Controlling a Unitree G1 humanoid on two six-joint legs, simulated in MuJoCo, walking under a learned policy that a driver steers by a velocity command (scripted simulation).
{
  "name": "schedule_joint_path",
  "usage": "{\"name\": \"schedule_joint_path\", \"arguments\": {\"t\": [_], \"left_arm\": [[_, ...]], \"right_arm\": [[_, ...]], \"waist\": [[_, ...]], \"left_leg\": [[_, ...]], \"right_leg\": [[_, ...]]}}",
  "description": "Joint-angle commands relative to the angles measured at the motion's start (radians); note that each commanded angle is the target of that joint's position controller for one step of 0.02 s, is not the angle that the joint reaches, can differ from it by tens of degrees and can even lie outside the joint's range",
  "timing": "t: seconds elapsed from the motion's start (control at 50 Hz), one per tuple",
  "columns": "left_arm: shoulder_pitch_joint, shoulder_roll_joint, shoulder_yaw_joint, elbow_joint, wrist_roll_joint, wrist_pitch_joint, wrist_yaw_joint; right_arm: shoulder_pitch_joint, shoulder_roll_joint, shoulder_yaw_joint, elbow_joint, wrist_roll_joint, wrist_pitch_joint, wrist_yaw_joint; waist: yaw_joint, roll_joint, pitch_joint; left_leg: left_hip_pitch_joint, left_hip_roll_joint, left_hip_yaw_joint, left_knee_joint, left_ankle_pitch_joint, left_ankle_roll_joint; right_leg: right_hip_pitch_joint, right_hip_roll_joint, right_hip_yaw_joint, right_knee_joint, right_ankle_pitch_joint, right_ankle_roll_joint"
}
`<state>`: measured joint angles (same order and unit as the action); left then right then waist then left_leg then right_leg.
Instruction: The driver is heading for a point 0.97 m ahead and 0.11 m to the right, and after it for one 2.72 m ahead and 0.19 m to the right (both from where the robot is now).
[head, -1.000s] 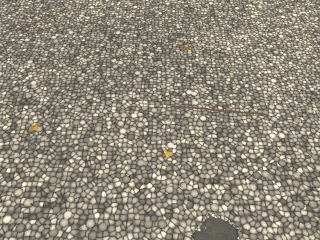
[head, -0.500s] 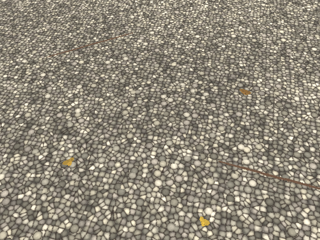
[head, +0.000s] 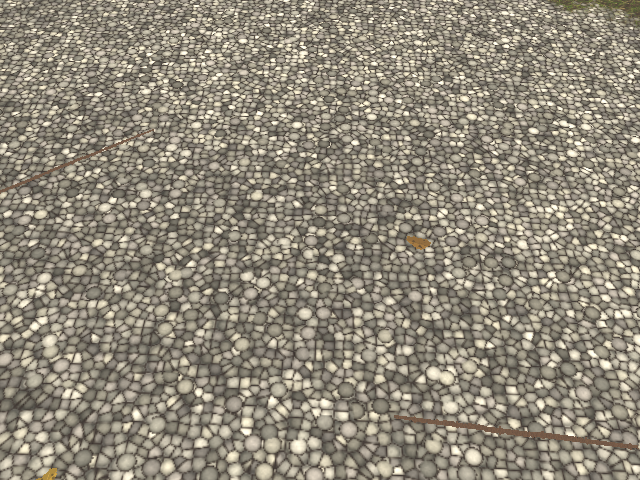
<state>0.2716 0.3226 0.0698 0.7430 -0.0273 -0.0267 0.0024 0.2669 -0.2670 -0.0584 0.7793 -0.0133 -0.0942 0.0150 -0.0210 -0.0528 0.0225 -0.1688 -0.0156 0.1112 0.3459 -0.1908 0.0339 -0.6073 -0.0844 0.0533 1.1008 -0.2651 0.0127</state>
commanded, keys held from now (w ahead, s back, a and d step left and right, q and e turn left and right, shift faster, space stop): w+e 0.38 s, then w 0.02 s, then w+q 0.60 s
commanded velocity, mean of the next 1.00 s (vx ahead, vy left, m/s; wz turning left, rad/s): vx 0.50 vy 0.00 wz -0.10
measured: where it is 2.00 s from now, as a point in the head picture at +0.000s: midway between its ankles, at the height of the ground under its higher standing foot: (360, 311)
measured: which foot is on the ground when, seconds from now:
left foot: down 0.00-0.30, up 0.32-0.82, down 0.84-1.00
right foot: up 0.00-0.28, down 0.30-0.86, up 0.88-1.00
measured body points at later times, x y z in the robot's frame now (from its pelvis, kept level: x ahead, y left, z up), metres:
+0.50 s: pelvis +0.26 -0.08 +0.00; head +0.29 -0.10 +0.45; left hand +0.44 +0.15 -0.10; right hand +0.33 -0.39 -0.11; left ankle +0.33 +0.08 -0.66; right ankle +0.27 -0.15 -0.74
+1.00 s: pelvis +0.57 -0.08 -0.01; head +0.60 -0.07 +0.44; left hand +0.71 +0.18 -0.12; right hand +0.67 -0.37 -0.11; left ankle +0.62 -0.01 -0.74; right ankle +0.49 -0.23 -0.66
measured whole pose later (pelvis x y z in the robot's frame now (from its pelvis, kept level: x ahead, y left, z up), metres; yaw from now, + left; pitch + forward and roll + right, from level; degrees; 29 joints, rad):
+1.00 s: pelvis +0.57 -0.08 -0.01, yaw -3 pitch +2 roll +0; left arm 0.23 0.30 0.04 0.72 0.00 -0.10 -0.01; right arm 0.25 -0.30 -0.06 0.71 0.01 -0.06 0.03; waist -0.01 -0.02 0.04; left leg -0.33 -0.10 -0.02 0.46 -0.16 0.10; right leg -0.46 -0.03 0.05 1.16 -0.36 0.00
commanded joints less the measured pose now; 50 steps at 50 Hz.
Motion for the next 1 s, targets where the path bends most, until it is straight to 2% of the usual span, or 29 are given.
{"name": "schedule_joint_path", "arguments": {"t": [0.02,0.1,0.2,0.24,0.26,0.28,0.3,0.32,0.34,0.36,0.38,0.4,0.42,0.44,0.48,0.52,0.62,0.72,0.78,0.8,0.82,0.84,0.86,0.88,0.9,0.92,0.94,0.96,1.0], "left_arm": [[0.007,0.022,0.006,-0.076,0.006,0.000,-0.004],[-0.122,-0.002,-0.008,-0.118,0.006,-0.011,-0.033],[-0.242,0.014,-0.006,-0.191,0.004,-0.007,-0.060],[-0.215,0.043,0.009,-0.204,0.008,-0.002,-0.063],[-0.144,0.071,0.025,-0.193,0.010,0.002,-0.061],[0.002,0.113,0.052,-0.157,0.007,0.005,-0.054],[0.175,0.188,0.088,-0.113,0.003,0.015,-0.035],[0.144,0.310,0.104,-0.119,-0.007,0.010,-0.025],[0.173,0.236,0.078,-0.157,0.001,-0.010,-0.032],[0.142,0.177,0.060,-0.144,0.011,-0.025,-0.036],[0.091,0.154,0.052,-0.143,0.009,-0.033,-0.036],[0.017,0.116,0.040,-0.152,0.012,-0.033,-0.033],[-0.032,0.075,0.024,-0.166,0.027,-0.035,-0.028],[-0.050,0.066,0.019,-0.168,0.034,-0.038,-0.025],[-0.040,0.080,0.019,-0.143,0.031,-0.051,-0.022],[-0.016,0.100,0.022,-0.115,0.033,-0.059,-0.015],[0.014,0.108,0.018,-0.065,0.035,-0.065,-0.007],[0.063,0.119,0.027,-0.002,0.027,-0.053,-0.006],[0.043,0.138,0.036,0.006,0.020,-0.033,0.007],[0.031,0.153,0.040,0.002,0.021,-0.025,0.014],[0.016,0.159,0.040,-0.003,0.021,-0.015,0.021],[0.013,0.147,0.032,-0.011,0.023,-0.012,0.031],[0.090,0.075,0.006,-0.053,0.042,-0.029,0.030],[0.107,0.019,-0.020,-0.057,0.050,-0.060,0.012],[0.031,0.100,-0.003,-0.071,0.013,-0.092,-0.010],[-0.048,0.106,-0.006,-0.098,-0.009,-0.108,-0.018],[-0.085,0.098,-0.007,-0.108,0.008,-0.115,-0.015],[-0.090,0.109,0.003,-0.107,0.032,-0.110,-0.008],[-0.048,0.094,0.005,-0.106,0.043,-0.090,-0.005]], "right_arm": [[-0.061,-0.132,-0.036,-0.050,-0.001,-0.027,-0.008],[-0.031,-0.170,-0.045,-0.024,0.007,-0.014,-0.018],[0.031,-0.215,-0.061,0.013,0.034,0.018,-0.020],[0.026,-0.244,-0.070,0.013,0.042,0.031,-0.025],[0.020,-0.257,-0.074,0.011,0.046,0.039,-0.028],[0.006,-0.251,-0.070,0.006,0.050,0.046,-0.031],[0.021,-0.215,-0.054,-0.007,0.032,0.041,-0.035],[0.109,-0.065,-0.006,-0.069,-0.012,0.018,-0.022],[0.026,-0.131,-0.010,-0.076,0.018,-0.020,-0.009],[-0.076,-0.185,-0.025,-0.108,0.058,-0.038,0.000],[-0.091,-0.170,-0.018,-0.113,0.050,-0.049,-0.004],[-0.079,-0.169,-0.020,-0.094,0.026,-0.049,-0.010],[-0.044,-0.173,-0.025,-0.074,0.020,-0.037,-0.009],[-0.018,-0.168,-0.025,-0.060,0.019,-0.022,-0.006],[-0.001,-0.137,-0.019,-0.043,0.015,0.002,-0.006],[-0.056,-0.113,-0.009,-0.057,0.016,0.015,-0.009],[-0.181,-0.085,0.005,-0.080,0.031,0.008,0.009],[-0.267,-0.086,0.007,-0.128,0.039,0.005,0.038],[-0.241,-0.099,0.001,-0.147,0.032,0.005,0.054],[-0.193,-0.120,-0.010,-0.143,0.029,0.009,0.053],[-0.090,-0.154,-0.030,-0.124,0.027,0.014,0.049],[0.054,-0.206,-0.057,-0.095,0.028,0.017,0.038],[0.181,-0.316,-0.088,-0.088,0.023,0.023,0.022],[0.176,-0.286,-0.075,-0.093,0.040,0.019,0.024],[0.169,-0.222,-0.056,-0.096,0.038,0.021,0.022],[0.124,-0.194,-0.049,-0.106,0.033,0.022,0.017],[0.063,-0.180,-0.043,-0.116,0.029,0.024,0.015],[0.017,-0.152,-0.033,-0.130,0.023,0.024,0.012],[-0.022,-0.154,-0.032,-0.151,0.016,0.027,0.005]], "waist": [[0.025,0.117,0.012],[-0.022,0.095,0.044],[-0.050,0.093,0.077],[-0.015,0.124,0.032],[0.032,0.137,-0.020],[0.117,0.122,-0.098],[0.192,0.048,-0.190],[0.067,-0.238,-0.254],[0.136,-0.124,-0.405],[0.150,-0.064,-0.263],[0.108,-0.002,-0.171],[0.062,0.038,-0.116],[0.025,0.020,-0.100],[0.009,0.006,-0.097],[0.002,0.012,-0.080],[0.018,0.012,-0.038],[0.079,0.002,0.022],[0.114,0.016,0.069],[0.080,-0.010,0.035],[0.051,-0.032,-0.012],[-0.009,-0.035,-0.081],[-0.084,-0.004,-0.164],[-0.085,0.181,-0.306],[-0.054,0.301,-0.416],[-0.098,0.213,-0.356],[-0.092,0.143,-0.232],[-0.051,0.053,-0.127],[-0.018,0.049,-0.085],[0.026,0.095,-0.060]], "left_leg": [[0.042,0.284,-0.148,-0.212,0.230,0.166],[0.073,0.266,-0.023,-0.217,0.258,0.140],[0.225,0.311,0.036,-0.156,0.347,0.109],[0.264,0.310,0.070,-0.036,0.649,0.087],[0.264,0.300,0.089,0.088,0.805,0.074],[0.202,0.267,0.120,0.286,0.849,0.047],[-0.023,0.227,0.121,0.571,0.621,0.002],[-0.488,0.025,0.062,0.934,-0.326,-0.065],[-0.590,-0.007,-0.189,1.054,-0.416,-0.055],[-0.673,0.041,-0.204,1.043,-0.319,-0.033],[-0.648,0.083,-0.198,0.957,-0.231,-0.019],[-0.583,0.120,-0.193,0.869,-0.176,-0.024],[-0.505,0.150,-0.194,0.821,-0.132,-0.028],[-0.456,0.157,-0.185,0.798,-0.111,-0.038],[-0.432,0.160,-0.160,0.746,-0.064,-0.063],[-0.476,0.167,-0.155,0.656,0.043,-0.080],[-0.456,0.132,-0.130,0.361,0.346,-0.059],[-0.541,0.094,-0.140,0.236,0.284,-0.012],[-0.498,0.049,-0.091,0.214,0.134,0.033],[-0.418,0.013,-0.056,0.224,0.081,0.052],[-0.277,-0.030,-0.025,0.213,0.066,0.076],[-0.037,-0.036,-0.059,0.186,0.126,0.114],[0.357,0.205,-0.457,0.192,0.126,0.260],[0.567,0.351,-0.919,0.023,-0.001,0.395],[0.545,0.328,-0.849,-0.021,-0.121,0.340],[0.416,0.293,-0.715,-0.033,-0.117,0.299],[0.251,0.255,-0.620,-0.053,-0.029,0.273],[0.140,0.222,-0.553,-0.075,0.069,0.259],[0.020,0.189,-0.508,-0.114,0.183,0.271]], "right_leg": [[-0.093,-0.052,0.056,-0.077,0.132,0.010],[-0.053,-0.035,-0.011,-0.310,0.297,-0.008],[-0.070,-0.010,-0.074,-0.445,0.206,-0.061],[0.024,0.047,-0.130,-0.459,0.103,-0.099],[0.130,0.090,-0.159,-0.464,0.061,-0.123],[0.336,0.140,-0.176,-0.525,0.107,-0.157],[0.648,0.092,-0.049,-0.546,0.143,-0.207],[0.962,-0.174,0.517,-0.633,-0.007,-0.385],[1.019,-0.256,0.790,-0.786,-0.141,-0.439],[0.935,-0.231,0.651,-0.812,-0.080,-0.382],[0.794,-0.187,0.528,-0.808,0.006,-0.347],[0.660,-0.153,0.423,-0.810,0.123,-0.317],[0.569,-0.130,0.342,-0.830,0.234,-0.302],[0.513,-0.123,0.308,-0.851,0.300,-0.301],[0.449,-0.114,0.218,-0.886,0.413,-0.306],[0.432,-0.103,0.144,-0.921,0.426,-0.291],[0.459,-0.071,0.000,-0.971,0.307,-0.219],[0.654,-0.147,-0.042,-0.936,0.351,-0.203],[0.742,-0.168,-0.076,-0.821,0.653,-0.169],[0.752,-0.161,-0.093,-0.738,0.847,-0.154],[0.734,-0.137,-0.123,-0.586,0.992,-0.132],[0.612,-0.099,-0.160,-0.367,0.946,-0.093],[0.245,0.007,-0.178,0.020,0.526,-0.029],[-0.045,0.189,-0.025,0.270,-0.289,0.011],[-0.158,0.114,0.087,0.315,-0.261,-0.014],[-0.183,0.067,0.067,0.264,-0.185,-0.030],[-0.161,0.029,0.049,0.155,-0.127,-0.031],[-0.098,-0.001,0.045,0.070,-0.087,-0.023],[-0.023,-0.010,0.035,-0.001,-0.060,0.005]]}}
